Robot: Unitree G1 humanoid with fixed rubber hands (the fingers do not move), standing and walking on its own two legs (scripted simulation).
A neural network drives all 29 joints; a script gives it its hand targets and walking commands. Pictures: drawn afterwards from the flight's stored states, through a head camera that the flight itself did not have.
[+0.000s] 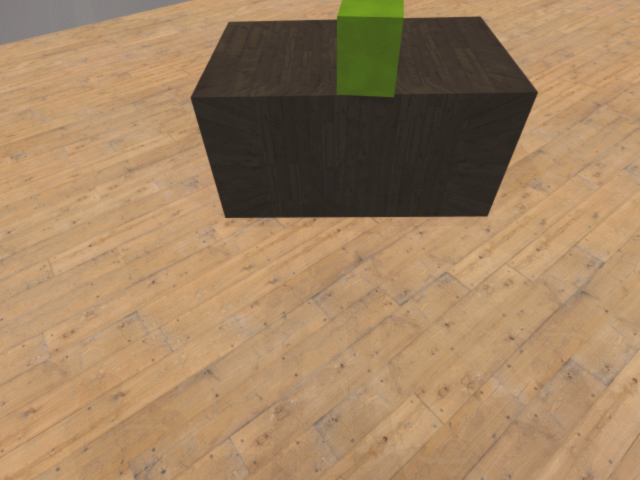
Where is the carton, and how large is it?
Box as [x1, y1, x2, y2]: [337, 0, 403, 96]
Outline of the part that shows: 342,0 337,15 337,94 393,96 403,18 403,0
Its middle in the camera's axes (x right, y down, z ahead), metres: +0.17 -0.67 +1.32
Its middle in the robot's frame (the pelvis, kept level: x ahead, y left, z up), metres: +1.45 -0.12 -0.06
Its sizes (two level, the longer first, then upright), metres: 0.210 0.200 0.250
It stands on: a pedestal, 0.59 m high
